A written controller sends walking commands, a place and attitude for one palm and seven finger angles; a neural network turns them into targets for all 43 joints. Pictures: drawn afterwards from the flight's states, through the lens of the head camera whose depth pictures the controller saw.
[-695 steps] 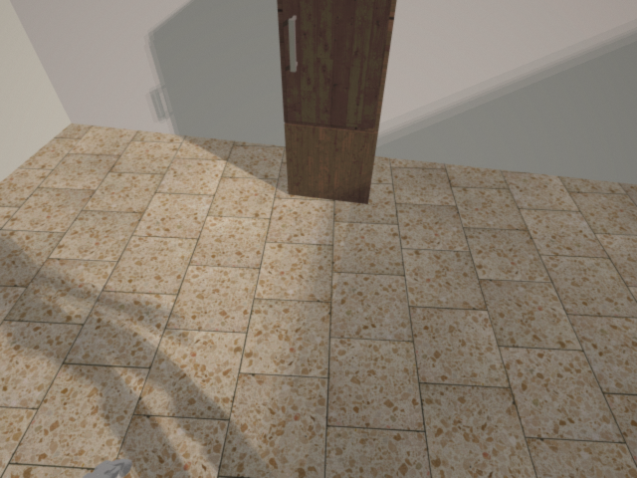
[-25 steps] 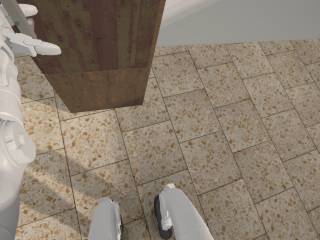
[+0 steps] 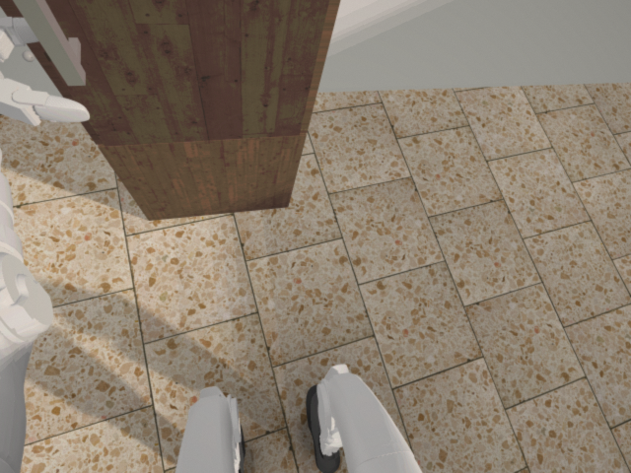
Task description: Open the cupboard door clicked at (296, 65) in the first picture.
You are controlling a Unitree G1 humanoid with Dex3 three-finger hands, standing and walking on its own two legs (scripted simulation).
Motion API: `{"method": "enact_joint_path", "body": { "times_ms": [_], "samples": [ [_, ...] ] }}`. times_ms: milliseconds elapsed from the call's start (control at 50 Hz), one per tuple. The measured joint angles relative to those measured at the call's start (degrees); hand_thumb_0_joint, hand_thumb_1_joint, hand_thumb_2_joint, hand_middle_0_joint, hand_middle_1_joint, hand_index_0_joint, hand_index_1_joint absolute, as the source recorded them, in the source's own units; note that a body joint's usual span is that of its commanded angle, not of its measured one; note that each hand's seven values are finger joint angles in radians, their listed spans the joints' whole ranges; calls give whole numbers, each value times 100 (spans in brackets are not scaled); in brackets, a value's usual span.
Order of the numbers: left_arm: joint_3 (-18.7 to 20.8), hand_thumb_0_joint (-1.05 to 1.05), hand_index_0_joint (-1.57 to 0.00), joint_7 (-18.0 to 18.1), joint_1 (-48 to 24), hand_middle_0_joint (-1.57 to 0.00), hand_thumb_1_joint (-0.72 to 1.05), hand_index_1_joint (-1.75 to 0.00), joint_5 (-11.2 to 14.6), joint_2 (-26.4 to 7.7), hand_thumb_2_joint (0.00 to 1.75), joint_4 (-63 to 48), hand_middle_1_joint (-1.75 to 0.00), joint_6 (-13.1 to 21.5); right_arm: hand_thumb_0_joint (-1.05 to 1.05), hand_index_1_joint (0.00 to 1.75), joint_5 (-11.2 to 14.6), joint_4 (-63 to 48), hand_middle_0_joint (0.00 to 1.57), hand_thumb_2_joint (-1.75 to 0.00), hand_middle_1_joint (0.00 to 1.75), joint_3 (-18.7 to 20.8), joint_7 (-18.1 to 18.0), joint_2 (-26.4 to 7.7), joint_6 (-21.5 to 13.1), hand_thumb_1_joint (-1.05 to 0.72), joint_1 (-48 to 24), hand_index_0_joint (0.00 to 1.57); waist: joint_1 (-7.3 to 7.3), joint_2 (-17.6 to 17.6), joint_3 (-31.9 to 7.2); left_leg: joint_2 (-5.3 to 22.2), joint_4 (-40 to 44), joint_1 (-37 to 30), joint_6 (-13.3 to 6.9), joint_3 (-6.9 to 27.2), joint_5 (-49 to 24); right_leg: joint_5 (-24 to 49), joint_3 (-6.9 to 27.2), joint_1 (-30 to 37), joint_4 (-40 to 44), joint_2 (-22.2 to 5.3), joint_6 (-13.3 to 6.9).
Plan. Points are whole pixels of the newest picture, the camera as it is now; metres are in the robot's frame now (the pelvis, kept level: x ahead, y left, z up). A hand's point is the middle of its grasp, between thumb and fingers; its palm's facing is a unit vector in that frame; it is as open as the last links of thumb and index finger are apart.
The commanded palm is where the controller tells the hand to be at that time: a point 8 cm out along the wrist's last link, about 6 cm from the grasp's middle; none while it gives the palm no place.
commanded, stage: move the hooked fingers beside the handle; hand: left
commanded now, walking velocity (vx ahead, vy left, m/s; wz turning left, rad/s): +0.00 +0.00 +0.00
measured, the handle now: (41, 4) +0.62 +0.23 +0.07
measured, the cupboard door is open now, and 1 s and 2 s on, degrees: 0 0 0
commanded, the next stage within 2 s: slide the fingers in behind the handle in 1.70 s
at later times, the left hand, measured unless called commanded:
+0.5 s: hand (20, 50) +0.57 +0.25 +0.06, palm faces +0.06 -1.00 -0.04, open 14.0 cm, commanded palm +0.56 +0.27 +0.06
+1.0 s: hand out of the picture +0.56 +0.28 +0.07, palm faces +0.05 -1.00 -0.03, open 14.0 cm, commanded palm +0.55 +0.29 +0.06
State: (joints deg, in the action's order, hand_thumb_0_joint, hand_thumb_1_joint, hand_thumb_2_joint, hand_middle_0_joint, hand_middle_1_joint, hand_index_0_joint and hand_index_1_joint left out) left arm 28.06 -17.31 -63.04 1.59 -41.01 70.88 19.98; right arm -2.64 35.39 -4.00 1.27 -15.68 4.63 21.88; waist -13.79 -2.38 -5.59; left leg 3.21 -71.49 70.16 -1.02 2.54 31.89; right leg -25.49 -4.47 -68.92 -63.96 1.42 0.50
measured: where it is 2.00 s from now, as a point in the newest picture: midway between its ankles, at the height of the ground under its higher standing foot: (279, 459)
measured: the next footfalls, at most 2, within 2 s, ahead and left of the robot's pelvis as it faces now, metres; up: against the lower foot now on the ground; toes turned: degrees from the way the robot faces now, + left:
none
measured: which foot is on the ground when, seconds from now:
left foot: down 0.00-1.00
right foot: down 0.00-1.00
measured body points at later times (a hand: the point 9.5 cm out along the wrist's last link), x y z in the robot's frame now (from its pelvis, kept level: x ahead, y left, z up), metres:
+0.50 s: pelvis +0.00 +0.00 +0.00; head +0.21 +0.03 +0.39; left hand +0.56 +0.30 +0.07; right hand -0.04 -0.25 -0.10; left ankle +0.00 +0.10 -0.63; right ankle +0.03 -0.13 -0.63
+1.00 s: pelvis +0.00 +0.00 +0.00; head +0.21 +0.05 +0.39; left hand +0.55 +0.34 +0.07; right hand -0.02 -0.26 -0.09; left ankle +0.00 +0.10 -0.63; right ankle +0.03 -0.13 -0.63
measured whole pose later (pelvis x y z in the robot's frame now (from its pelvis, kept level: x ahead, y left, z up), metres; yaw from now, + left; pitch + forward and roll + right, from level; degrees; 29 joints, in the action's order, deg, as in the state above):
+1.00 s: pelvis +0.00 +0.00 +0.00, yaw -1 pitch +31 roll -7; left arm 30.7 -24.4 -63.6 1.9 -49.3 71.1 17.5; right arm -2.0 34.4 -5.3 0.2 -16.0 5.5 21.6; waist -14.5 -2.2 -5.0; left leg 3.5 -72.6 72.1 -1.2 3.2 32.3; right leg -25.2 -4.9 -70.2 -63.8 1.9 0.8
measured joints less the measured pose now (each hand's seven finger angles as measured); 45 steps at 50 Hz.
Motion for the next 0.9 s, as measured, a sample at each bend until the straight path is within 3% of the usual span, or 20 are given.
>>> {"method": "enact_joint_path", "body": {
  "times_ms": [180, 320, 500, 580, 740, 900],
  "samples": [
    [-61, -1, -30, 12, -141, -30, -50, -120, -133, -127, 30, 183, -120, -78, 0, 30, -15, -93, 20, -90, 30, -27, -41, -41, 13, -91, -73, 20, -105, -14, 16, -5, -65, 68, -11, 20, 21, -10, -17, -50, -38, -2, 8],
    [228, -1, -30, 2, -154, -30, -49, -120, -169, -296, 30, 123, -120, -6, 0, 30, -24, -112, 20, -90, 30, -105, -22, 39, 34, -90, -24, 20, -155, -49, 55, 29, -112, 158, -22, -31, 41, -2, 36, -169, -84, 30, 19],
    [246, -1, -30, -212, -164, -30, -49, -120, -142, -520, 30, 185, -120, -190, 0, 30, 22, -88, 20, -90, 30, -173, -31, 99, 99, -90, 97, 20, -129, -79, 92, 39, -88, 169, -25, -46, 37, 9, 52, -189, -62, 42, 23],
    [300, -1, -30, -255, -116, -30, -49, -120, -100, -495, 30, 96, -120, -137, 0, 30, 16, -59, 20, -90, 30, -152, -26, 85, 87, -90, 112, 20, -118, -68, 66, 45, -76, 164, -17, -35, 37, 10, 43, -179, -42, 49, 18],
    [408, -1, -30, -373, -60, -30, -49, -120, -161, -767, 30, 204, -120, -225, 0, 30, 48, -159, 20, -90, 30, -141, -70, -12, 85, -90, 50, 20, -163, -31, 79, 77, -87, 130, -18, -19, 56, 17, 31, -133, -17, 83, 14],
    [419, -1, -30, -608, -69, -30, -49, -120, -53, -907, 30, 115, -120, -193, 0, 30, 63, -136, 20, -90, 30, -139, -112, -50, 74, -90, -21, 20, -121, 14, 89, 57, -127, 197, -18, 29, 51, 18, -13, -163, -25, 66, 21]
  ]
}}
